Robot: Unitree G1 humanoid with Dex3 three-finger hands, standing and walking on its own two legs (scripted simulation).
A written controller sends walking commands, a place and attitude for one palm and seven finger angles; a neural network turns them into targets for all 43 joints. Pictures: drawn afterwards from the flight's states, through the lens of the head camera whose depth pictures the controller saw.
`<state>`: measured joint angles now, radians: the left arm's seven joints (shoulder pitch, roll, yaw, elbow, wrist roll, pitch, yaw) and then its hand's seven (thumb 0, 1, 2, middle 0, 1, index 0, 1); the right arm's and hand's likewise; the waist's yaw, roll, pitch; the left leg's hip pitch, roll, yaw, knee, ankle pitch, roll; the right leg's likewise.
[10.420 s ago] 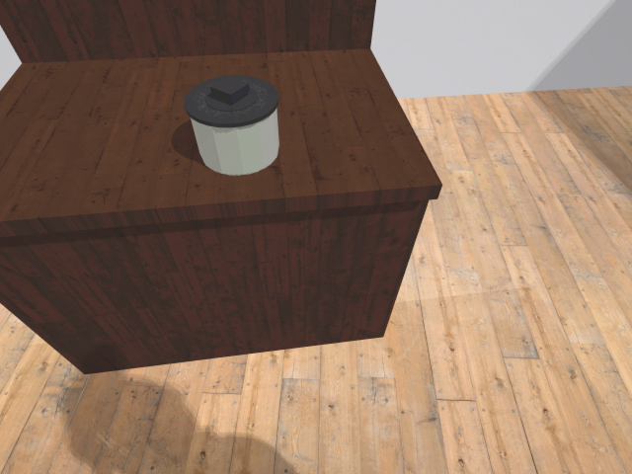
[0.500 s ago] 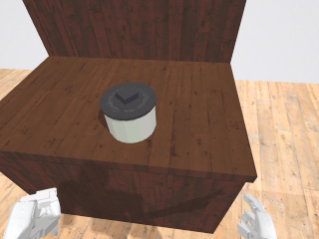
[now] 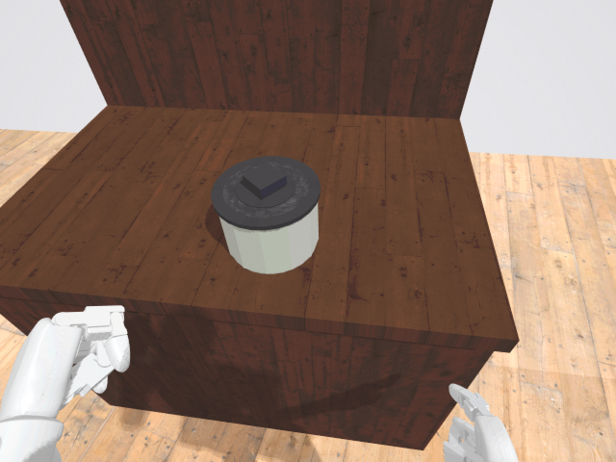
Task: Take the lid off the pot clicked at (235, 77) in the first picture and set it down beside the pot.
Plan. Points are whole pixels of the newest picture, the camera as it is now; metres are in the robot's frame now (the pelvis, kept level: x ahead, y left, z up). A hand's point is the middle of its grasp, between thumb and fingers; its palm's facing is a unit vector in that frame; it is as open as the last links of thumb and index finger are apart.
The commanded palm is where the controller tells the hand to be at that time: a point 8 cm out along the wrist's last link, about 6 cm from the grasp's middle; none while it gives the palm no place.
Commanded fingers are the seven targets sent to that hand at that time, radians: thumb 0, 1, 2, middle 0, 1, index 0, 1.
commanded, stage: reach forward and open the fingers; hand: left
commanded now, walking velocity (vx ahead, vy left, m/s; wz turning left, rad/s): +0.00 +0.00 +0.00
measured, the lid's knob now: (264, 179) +0.50 +0.14 +0.10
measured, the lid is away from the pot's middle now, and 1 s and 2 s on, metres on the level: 0.00 0.00 0.00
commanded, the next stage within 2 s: move the open hand above the knob in 1.02 s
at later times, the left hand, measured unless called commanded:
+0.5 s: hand (87, 340) +0.19 +0.26 +0.13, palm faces -0.20 -0.02 -0.98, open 5.0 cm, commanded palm +0.18 +0.26 +0.19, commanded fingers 0.00 0.01 1.31 -0.96 -0.44 -0.96 -0.44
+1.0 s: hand (107, 278) +0.25 +0.25 +0.16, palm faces -0.11 +0.03 -0.99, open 9.8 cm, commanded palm +0.22 +0.25 +0.23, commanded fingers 0.00 -0.30 1.47 -0.85 -0.08 -0.85 -0.08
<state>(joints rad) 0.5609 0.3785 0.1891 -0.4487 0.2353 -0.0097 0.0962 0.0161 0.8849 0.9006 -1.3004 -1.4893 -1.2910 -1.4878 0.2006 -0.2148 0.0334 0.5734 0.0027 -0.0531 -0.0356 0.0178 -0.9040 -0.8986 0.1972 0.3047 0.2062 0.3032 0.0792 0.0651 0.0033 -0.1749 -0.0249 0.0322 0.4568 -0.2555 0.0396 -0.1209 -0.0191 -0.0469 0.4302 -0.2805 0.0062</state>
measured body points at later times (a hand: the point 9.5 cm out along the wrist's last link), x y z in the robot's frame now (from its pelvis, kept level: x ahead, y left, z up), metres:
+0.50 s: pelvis -0.03 -0.01 +0.00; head -0.03 -0.06 +0.45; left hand +0.20 +0.26 +0.18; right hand +0.19 -0.23 -0.09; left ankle -0.01 +0.09 -0.74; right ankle -0.03 -0.12 -0.74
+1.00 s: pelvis -0.04 +0.01 +0.00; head -0.04 -0.04 +0.45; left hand +0.25 +0.25 +0.22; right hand +0.17 -0.21 -0.10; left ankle +0.00 +0.09 -0.74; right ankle -0.03 -0.12 -0.74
